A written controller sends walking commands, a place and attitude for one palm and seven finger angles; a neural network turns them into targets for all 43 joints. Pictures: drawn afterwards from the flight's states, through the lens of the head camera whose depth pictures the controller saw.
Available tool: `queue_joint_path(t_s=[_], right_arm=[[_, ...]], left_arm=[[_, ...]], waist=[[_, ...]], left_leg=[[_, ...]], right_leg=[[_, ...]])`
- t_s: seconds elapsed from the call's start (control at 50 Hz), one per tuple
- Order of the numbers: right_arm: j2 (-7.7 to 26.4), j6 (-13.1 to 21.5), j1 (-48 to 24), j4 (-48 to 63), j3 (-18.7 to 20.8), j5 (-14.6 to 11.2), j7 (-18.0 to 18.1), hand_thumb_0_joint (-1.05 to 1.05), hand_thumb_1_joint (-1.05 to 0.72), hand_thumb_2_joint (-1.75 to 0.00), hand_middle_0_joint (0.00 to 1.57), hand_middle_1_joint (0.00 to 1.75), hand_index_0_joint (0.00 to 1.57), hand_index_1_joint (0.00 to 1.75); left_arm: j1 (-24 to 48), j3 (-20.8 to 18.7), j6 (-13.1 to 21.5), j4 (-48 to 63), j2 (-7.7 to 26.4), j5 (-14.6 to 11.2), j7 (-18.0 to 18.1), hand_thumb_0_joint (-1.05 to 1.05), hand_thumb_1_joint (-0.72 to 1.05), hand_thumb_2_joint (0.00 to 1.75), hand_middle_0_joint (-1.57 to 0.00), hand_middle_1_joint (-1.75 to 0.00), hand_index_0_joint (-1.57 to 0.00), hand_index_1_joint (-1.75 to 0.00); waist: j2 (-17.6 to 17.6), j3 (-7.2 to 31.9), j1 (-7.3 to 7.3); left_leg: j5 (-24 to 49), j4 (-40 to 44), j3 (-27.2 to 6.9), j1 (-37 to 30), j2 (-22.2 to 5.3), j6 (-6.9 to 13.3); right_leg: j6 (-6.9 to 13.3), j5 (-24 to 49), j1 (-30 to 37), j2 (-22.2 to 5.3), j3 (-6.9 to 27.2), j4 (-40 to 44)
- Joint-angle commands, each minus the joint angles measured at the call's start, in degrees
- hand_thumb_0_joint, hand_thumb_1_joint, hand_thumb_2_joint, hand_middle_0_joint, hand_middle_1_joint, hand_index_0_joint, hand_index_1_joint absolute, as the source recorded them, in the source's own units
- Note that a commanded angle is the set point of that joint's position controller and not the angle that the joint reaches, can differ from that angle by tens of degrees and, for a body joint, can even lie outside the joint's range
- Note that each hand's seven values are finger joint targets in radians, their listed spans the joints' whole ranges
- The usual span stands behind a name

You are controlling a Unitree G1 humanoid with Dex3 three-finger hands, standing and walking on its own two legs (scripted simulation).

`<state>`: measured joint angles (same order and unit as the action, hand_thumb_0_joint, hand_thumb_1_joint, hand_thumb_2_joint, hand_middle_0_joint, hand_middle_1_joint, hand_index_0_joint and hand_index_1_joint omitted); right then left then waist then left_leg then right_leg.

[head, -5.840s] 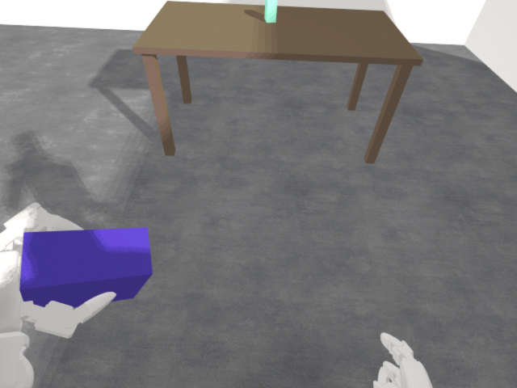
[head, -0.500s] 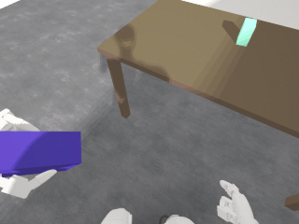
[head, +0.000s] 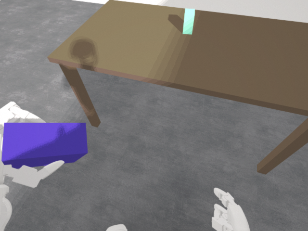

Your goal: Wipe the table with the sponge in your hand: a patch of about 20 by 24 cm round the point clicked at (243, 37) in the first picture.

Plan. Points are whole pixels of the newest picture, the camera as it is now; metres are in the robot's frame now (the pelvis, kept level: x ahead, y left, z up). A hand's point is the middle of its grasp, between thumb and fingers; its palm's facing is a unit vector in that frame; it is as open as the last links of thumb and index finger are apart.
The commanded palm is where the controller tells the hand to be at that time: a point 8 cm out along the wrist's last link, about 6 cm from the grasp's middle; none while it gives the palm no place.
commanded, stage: turn to face it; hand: left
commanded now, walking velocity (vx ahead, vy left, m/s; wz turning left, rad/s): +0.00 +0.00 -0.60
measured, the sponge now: (57, 145) +0.24 +0.21 +0.16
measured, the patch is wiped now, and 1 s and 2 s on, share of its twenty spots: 0.00 0.00 0.00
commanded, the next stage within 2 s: take the last steps up to it in 1.10 s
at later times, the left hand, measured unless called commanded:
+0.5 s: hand (87, 152) +0.22 +0.14 +0.17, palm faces +0.15 -0.89 -0.44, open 10.0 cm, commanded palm +0.18 +0.19 +0.19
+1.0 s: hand (151, 174) +0.19 +0.03 +0.18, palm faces -0.10 -0.86 -0.49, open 10.0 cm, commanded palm +0.16 +0.09 +0.19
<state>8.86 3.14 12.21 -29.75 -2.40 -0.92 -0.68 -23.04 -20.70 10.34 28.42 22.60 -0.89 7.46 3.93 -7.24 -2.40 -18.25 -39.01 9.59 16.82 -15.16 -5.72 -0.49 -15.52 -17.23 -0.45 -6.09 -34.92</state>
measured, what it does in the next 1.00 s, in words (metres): walks backwards, turning right: left foot, then right foot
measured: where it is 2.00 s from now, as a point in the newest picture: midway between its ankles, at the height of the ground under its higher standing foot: outside the picture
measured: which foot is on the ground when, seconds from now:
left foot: up 0.00-0.30, down 0.32-0.60, up 0.62-1.00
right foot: down 0.00-0.34, up 0.36-0.58, down 0.60-1.00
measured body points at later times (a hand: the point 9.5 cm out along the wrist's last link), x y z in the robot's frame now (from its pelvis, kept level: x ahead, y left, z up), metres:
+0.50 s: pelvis -0.06 -0.03 +0.01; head -0.03 -0.04 +0.46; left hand +0.21 +0.19 +0.20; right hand +0.05 -0.29 -0.07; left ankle -0.01 +0.11 -0.72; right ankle -0.07 -0.13 -0.67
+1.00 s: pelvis -0.12 -0.07 +0.01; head -0.08 -0.09 +0.46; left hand +0.19 +0.07 +0.21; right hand -0.11 -0.38 -0.07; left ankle -0.06 +0.06 -0.71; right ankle -0.10 -0.15 -0.72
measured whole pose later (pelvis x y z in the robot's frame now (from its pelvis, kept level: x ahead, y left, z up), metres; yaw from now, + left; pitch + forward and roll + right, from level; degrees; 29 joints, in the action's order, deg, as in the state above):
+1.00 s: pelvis -0.12 -0.07 +0.01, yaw -30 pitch +2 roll +1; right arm 15.9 -1.5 10.9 -32.2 2.1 -0.8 2.7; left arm -31.2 -22.3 10.4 33.1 23.5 -2.1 8.3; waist -1.4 -3.3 0.9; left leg -20.5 -32.9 3.5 15.6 -2.2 -2.2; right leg 4.5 -9.7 -20.8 4.0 0.8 -29.1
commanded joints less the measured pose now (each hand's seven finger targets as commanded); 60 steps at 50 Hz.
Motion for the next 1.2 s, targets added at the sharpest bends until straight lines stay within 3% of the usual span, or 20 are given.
queue_joint_path(t_s=[0.0, 0.04, 0.1, 0.2, 0.26, 0.28, 0.32, 0.36, 0.44, 0.54, 0.56, 0.6, 0.62, 0.66, 0.74, 0.84, 0.94, 1.0, 1.04, 1.18], right_arm=[[8.2, 1.4, -6.4, 8.8, 5.1, -0.7, 1.0, 0.0, -0.9, -0.9, 0.2, 0.3, 0.2, 0.3], [6.4, -1.0, -7.2, 7.6, 3.2, 0.0, 0.6, 0.0, -0.9, -0.9, 0.2, 0.3, 0.2, 0.3], [6.9, -2.7, -8.6, 7.3, 3.9, 0.3, 1.3, 0.0, -0.9, -0.9, 0.2, 0.3, 0.2, 0.3], [8.7, -3.6, -7.3, 7.3, 4.5, 0.1, 1.8, 0.0, -0.9, -0.9, 0.2, 0.3, 0.2, 0.3], [9.6, -3.5, -5.1, 7.0, 4.6, 0.0, 1.8, 0.0, -0.9, -0.9, 0.2, 0.3, 0.2, 0.3], [10.5, -3.2, -4.9, 7.2, 5.0, 0.2, 2.2, 0.0, -0.9, -0.9, 0.2, 0.3, 0.2, 0.3], [11.3, -2.5, -6.4, 8.5, 5.4, 0.2, 2.8, 0.0, -0.9, -0.9, 0.2, 0.3, 0.2, 0.3], [9.8, -1.4, -6.2, 8.3, 5.6, 0.5, 2.6, 0.0, -0.9, -0.9, 0.2, 0.3, 0.2, 0.3], [11.0, 0.9, -3.8, 7.2, 5.6, -0.5, 1.4, 0.0, -0.9, -0.9, 0.2, 0.3, 0.2, 0.3], [11.3, 2.9, -1.7, 7.1, 5.7, 0.0, 0.6, 0.0, -0.9, -0.9, 0.2, 0.3, 0.2, 0.3], [10.4, 2.7, -2.0, 7.4, 5.3, -0.3, 0.3, 0.0, -0.9, -0.9, 0.2, 0.3, 0.2, 0.3], [8.4, 2.1, -4.7, 9.1, 4.9, -0.6, 0.8, 0.0, -0.9, -0.9, 0.2, 0.3, 0.2, 0.3], [8.3, 1.3, -6.9, 8.7, 5.1, -0.6, 1.0, 0.0, -0.9, -0.9, 0.2, 0.3, 0.2, 0.3], [5.8, -1.1, -7.3, 7.5, 3.0, 0.1, 0.8, 0.0, -0.9, -0.9, 0.2, 0.3, 0.2, 0.3], [6.7, -2.7, -8.6, 6.1, 3.8, 0.4, 1.8, 0.0, -0.9, -0.9, 0.2, 0.3, 0.2, 0.3], [8.4, -1.9, -7.5, 6.4, 4.7, 0.1, 2.7, 0.0, -0.9, -0.9, 0.2, 0.3, 0.2, 0.3], [9.6, -1.5, -5.3, 6.2, 5.1, -0.1, 3.3, 0.0, -0.9, -0.9, 0.2, 0.3, 0.2, 0.3], [11.9, -0.5, -5.6, 7.2, 6.1, 0.0, 4.1, 0.0, -0.9, -0.9, 0.2, 0.3, 0.2, 0.3], [10.2, 0.5, -5.8, 7.2, 5.3, 0.2, 4.3, 0.0, -0.9, -0.9, 0.2, 0.3, 0.2, 0.3], [10.7, 4.6, -3.2, 4.9, 5.2, 0.1, 2.7, 0.0, -0.9, -0.9, 0.2, 0.3, 0.2, 0.3]], left_arm=[[-1.3, -11.4, 3.7, 13.7, 13.8, -2.6, 2.3, 0.0, 0.1, 1.3, -1.2, -1.6, -1.2, -1.6], [-7.3, -14.2, 4.4, 16.5, 13.7, -3.1, 2.5, 0.0, 0.1, 1.3, -1.2, -1.6, -1.2, -1.6], [-8.7, -13.9, 4.8, 18.3, 12.2, -3.2, 2.6, 0.0, 0.1, 1.3, -1.2, -1.6, -1.2, -1.6], [-8.9, -11.9, 3.3, 14.9, 10.4, -2.9, 2.5, 0.0, 0.1, 1.3, -1.2, -1.6, -1.2, -1.6], [-6.1, -9.3, 3.4, 15.7, 9.3, -2.4, 2.2, 0.0, 0.1, 1.3, -1.2, -1.6, -1.2, -1.6], [-4.4, -9.2, 3.9, 16.6, 9.7, -2.2, 2.0, 0.0, 0.1, 1.3, -1.2, -1.6, -1.2, -1.6], [-2.5, -9.7, 4.6, 16.9, 10.2, -1.0, 1.6, 0.0, 0.1, 1.3, -1.2, -1.6, -1.2, -1.6], [-0.4, -7.2, 4.8, 15.7, 8.6, -0.2, 1.1, 0.0, 0.1, 1.3, -1.2, -1.6, -1.2, -1.6], [3.4, -3.7, 4.2, 17.2, 7.4, -0.2, 1.4, 0.0, 0.1, 1.3, -1.2, -1.6, -1.2, -1.6], [3.0, -5.5, 3.7, 14.3, 8.7, -0.3, 1.4, 0.0, 0.1, 1.3, -1.2, -1.6, -1.2, -1.6], [3.5, -6.0, 4.0, 14.7, 9.2, -0.3, 1.3, 0.0, 0.1, 1.3, -1.2, -1.6, -1.2, -1.6], [-0.1, -11.4, 3.9, 12.1, 13.7, -1.7, 2.2, 0.0, 0.1, 1.3, -1.2, -1.6, -1.2, -1.6], [-2.0, -11.8, 3.6, 14.8, 14.0, -2.6, 2.1, 0.0, 0.1, 1.3, -1.2, -1.6, -1.2, -1.6], [-9.3, -13.5, 4.4, 16.0, 12.6, -3.0, 2.4, 0.0, 0.1, 1.3, -1.2, -1.6, -1.2, -1.6], [-10.8, -13.5, 4.8, 15.0, 11.3, -3.1, 2.6, 0.0, 0.1, 1.3, -1.2, -1.6, -1.2, -1.6], [-10.5, -11.5, 3.9, 13.9, 10.5, -2.6, 2.7, 0.0, 0.1, 1.3, -1.2, -1.6, -1.2, -1.6], [-5.4, -8.6, 3.2, 15.6, 9.8, -1.7, 2.7, 0.0, 0.1, 1.3, -1.2, -1.6, -1.2, -1.6], [-2.9, -8.2, 4.1, 17.2, 9.9, -0.8, 2.5, 0.0, 0.1, 1.3, -1.2, -1.6, -1.2, -1.6], [-2.9, -8.6, 4.2, 16.3, 10.3, -0.9, 1.9, 0.0, 0.1, 1.3, -1.2, -1.6, -1.2, -1.6], [3.5, -4.2, 3.9, 13.2, 7.2, -0.3, 1.6, 0.0, 0.1, 1.3, -1.2, -1.6, -1.2, -1.6]], waist=[[-20.6, 16.7, -0.36], [-10.3, 19.7, 0.46], [-9.4, 18.2, 1.31], [-12.1, 15.2, 0.62], [-8.0, 15.4, 1.97], [-3.9, 14.4, 2.08], [13.8, 11.8, 0.88], [11.2, 6.3, 1.77], [11.4, 6.3, 1.58], [11.1, 10.8, 1.84], [5.1, 12.2, 1.81], [-22.5, 15.6, 0.22], [-19.7, 16.6, 0.39], [-8.9, 19.2, 1.19], [-10.1, 18.5, 2.26], [-11.0, 17.8, 1.12], [-7.6, 16.3, 2.25], [4.5, 13.6, 1.37], [15.5, 11.9, 0.71], [9.8, 9.7, 2.1]], left_leg=[[-15.3, -28.2, -9.9, 15.7, 8.9, 1.0], [-10.7, -29.9, -11.9, 18.6, 8.3, 0.5], [-8.4, -19.4, -9.2, 11.2, 9.4, 0.4], [-7.7, -3.4, -7.3, 2.3, 11.9, 1.7], [-1.9, 12.4, -6.9, -8.4, 11.3, 3.1], [-3.1, 17.9, -10.0, -11.2, 7.3, 5.3], [0.9, 25.2, -23.4, -7.5, -10.0, 13.3], [-0.5, 25.6, -20.7, 3.5, -11.4, 15.6], [17.0, 18.4, -4.7, -2.3, -6.0, 9.7], [22.4, 5.9, -1.7, -5.1, -4.1, 5.7], [17.0, -1.3, -0.7, -1.9, -2.0, 4.4], [-17.9, -24.1, -3.5, 16.0, 10.5, 0.6], [-15.2, -29.8, -10.6, 16.1, 9.2, 1.0], [-10.5, -31.7, -11.2, 19.0, 8.9, 0.6], [-7.0, -20.9, -8.6, 13.7, 9.7, 0.5], [-6.9, -6.9, -7.2, 6.5, 11.6, 2.4], [-0.4, 10.4, -6.9, -5.7, 11.8, 4.2], [10.6, 17.8, -16.7, -11.4, -0.4, 9.7], [8.6, 22.9, -19.7, -2.2, -6.7, 13.2], [22.0, 10.6, -8.2, -1.6, -2.2, 8.4]], right_leg=[[9.5, 29.8, 13.5, -19.0, 31.6, 14.4], [11.0, 29.6, 19.3, -16.3, 25.6, 9.5], [10.4, 25.9, 12.0, -13.6, 22.1, 11.8], [10.1, 6.4, 2.6, -12.1, 26.7, 16.4], [6.4, -0.1, -2.8, -9.1, 26.0, 13.8], [4.2, -2.2, -6.7, -5.5, 24.2, 8.8], [-0.9, -13.7, -13.8, 3.3, 10.3, -17.5], [-2.0, -11.4, -13.0, -0.3, 9.7, -34.4], [-3.4, -10.3, -8.7, -0.9, 1.3, -16.7], [-2.3, 0.2, 5.1, 1.4, -2.3, 5.8], [-0.4, 8.1, 9.9, -2.5, 2.0, 10.1], [9.1, 44.0, 16.1, -18.3, 30.0, 12.3], [9.7, 41.8, 14.9, -19.7, 30.3, 12.5], [11.0, 40.2, 20.4, -16.8, 23.9, 8.5], [9.8, 36.0, 16.0, -14.0, 18.2, 10.9], [10.7, 24.2, 11.1, -14.1, 22.1, 13.5], [6.8, 8.6, 3.1, -11.6, 23.1, 14.6], [1.0, 1.5, -5.7, -1.5, 16.3, 5.5], [-0.7, -11.1, -5.6, 1.5, 8.3, -10.8], [-1.7, -1.9, 4.1, 0.9, 0.3, 3.7]])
